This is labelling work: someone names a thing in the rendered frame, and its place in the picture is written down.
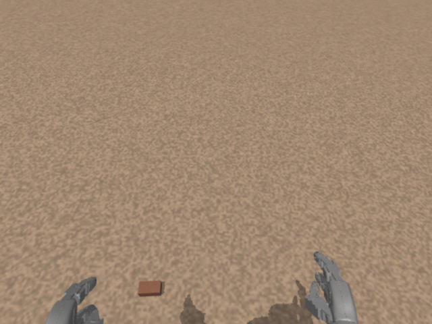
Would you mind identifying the small box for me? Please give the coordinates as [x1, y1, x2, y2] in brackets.
[138, 281, 162, 297]

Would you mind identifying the right robot hand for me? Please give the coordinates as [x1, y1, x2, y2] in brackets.
[305, 251, 358, 324]

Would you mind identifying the left robot hand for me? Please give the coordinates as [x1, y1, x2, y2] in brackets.
[45, 277, 104, 324]

